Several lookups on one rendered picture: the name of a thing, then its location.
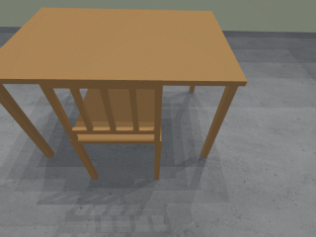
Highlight chair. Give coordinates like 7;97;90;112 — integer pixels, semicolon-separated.
36;75;163;180

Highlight table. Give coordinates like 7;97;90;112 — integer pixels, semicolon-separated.
0;7;248;158

